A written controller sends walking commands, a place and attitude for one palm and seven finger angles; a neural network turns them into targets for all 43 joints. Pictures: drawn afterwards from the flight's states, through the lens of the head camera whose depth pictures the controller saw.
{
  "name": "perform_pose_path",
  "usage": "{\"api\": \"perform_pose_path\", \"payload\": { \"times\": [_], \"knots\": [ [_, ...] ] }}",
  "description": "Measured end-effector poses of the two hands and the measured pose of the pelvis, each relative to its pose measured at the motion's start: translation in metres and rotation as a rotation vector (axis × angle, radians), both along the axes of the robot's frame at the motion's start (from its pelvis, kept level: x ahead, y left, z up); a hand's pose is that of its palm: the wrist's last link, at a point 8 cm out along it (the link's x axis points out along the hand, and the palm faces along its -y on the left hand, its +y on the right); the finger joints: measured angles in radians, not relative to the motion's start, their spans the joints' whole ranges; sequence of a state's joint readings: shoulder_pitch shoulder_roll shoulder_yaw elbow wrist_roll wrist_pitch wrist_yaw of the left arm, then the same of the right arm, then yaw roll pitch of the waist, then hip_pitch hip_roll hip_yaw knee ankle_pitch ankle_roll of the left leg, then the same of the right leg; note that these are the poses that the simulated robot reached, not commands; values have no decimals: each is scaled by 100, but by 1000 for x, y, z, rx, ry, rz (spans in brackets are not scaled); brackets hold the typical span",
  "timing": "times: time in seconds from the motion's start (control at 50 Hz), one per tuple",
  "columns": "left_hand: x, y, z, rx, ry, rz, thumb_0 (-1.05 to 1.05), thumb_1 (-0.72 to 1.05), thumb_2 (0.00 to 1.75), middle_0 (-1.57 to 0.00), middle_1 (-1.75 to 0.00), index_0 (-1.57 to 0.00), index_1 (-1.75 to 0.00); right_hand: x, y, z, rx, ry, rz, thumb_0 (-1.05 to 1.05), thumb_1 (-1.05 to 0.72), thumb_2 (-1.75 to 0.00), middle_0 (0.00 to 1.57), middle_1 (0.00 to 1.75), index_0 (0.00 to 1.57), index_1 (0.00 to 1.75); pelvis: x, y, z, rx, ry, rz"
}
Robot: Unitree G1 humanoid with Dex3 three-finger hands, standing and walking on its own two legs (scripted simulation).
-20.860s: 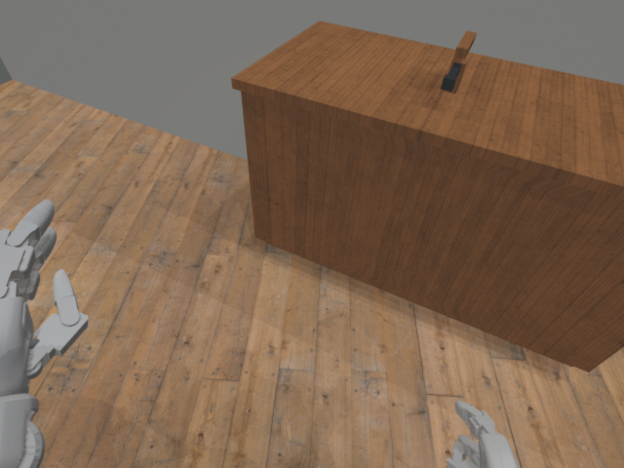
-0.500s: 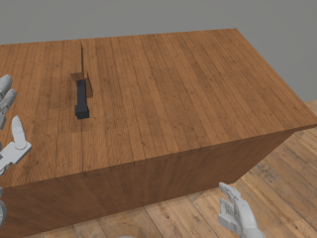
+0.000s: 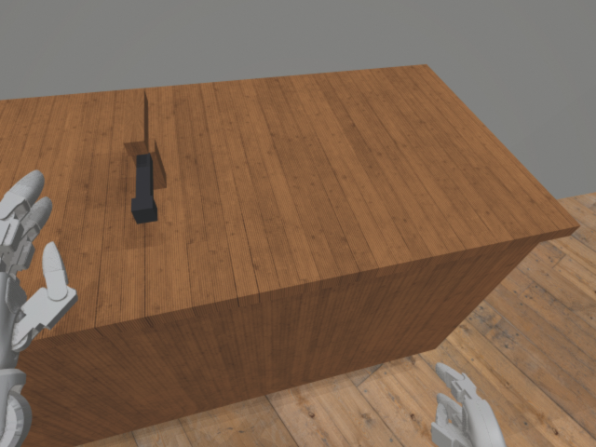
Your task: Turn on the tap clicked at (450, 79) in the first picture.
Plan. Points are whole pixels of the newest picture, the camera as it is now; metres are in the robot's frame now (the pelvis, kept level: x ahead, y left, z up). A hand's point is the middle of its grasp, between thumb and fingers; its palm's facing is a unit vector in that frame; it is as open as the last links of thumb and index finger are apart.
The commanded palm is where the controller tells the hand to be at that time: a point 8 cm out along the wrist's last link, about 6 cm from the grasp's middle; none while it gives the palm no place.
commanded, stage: look again from close up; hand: left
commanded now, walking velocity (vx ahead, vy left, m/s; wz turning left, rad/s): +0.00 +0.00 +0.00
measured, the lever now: (144, 209) +0.40 +0.25 +0.08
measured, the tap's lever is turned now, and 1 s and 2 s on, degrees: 0 0 0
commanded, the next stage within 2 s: shuffle to correct the standing spot in 0.34 s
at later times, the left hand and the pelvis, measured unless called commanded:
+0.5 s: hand (72, 276) +0.24 +0.25 +0.16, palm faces +0.35 -0.88 -0.31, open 7.4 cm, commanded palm +0.18 +0.28 +0.18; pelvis +0.02 +0.01 +0.00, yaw -1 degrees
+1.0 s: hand (148, 253) +0.27 +0.19 +0.16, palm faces +0.27 -0.89 -0.36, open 7.4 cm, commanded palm +0.21 +0.23 +0.18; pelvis +0.04 -0.04 +0.00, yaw -4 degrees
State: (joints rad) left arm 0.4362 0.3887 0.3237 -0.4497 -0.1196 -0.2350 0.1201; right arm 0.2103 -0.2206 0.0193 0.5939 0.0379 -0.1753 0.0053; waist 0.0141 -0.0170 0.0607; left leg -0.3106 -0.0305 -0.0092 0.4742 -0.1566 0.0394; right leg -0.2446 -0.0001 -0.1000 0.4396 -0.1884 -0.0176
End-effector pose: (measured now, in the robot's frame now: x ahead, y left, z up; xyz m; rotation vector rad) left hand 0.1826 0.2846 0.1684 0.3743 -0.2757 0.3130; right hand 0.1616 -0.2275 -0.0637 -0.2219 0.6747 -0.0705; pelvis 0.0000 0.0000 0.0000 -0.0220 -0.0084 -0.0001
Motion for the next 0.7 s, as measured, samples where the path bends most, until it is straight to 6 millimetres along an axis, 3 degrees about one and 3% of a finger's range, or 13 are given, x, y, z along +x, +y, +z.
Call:
{"api": "perform_pose_path", "payload": {
  "times": [0.18,0.42,0.7],
  "knots": [
    [2,5,8,34,2,9,1,89,90,-21,-30,-21,-30,15,5,1,4,-8,8,1,-91,-90,20,30,20,30,7,1,1,4,-2,-2],
    [11,6,0,-15,23,26,1,89,90,-21,-30,-21,-30,35,14,10,-7,-33,29,1,-91,-90,20,30,20,30,14,6,3,3,-8,-10],
    [35,-3,9,6,-7,2,1,89,90,-21,-30,-21,-30,38,18,11,6,-11,6,1,-91,-90,20,30,21,30,26,1,6,17,-3,-47]
  ]
}}
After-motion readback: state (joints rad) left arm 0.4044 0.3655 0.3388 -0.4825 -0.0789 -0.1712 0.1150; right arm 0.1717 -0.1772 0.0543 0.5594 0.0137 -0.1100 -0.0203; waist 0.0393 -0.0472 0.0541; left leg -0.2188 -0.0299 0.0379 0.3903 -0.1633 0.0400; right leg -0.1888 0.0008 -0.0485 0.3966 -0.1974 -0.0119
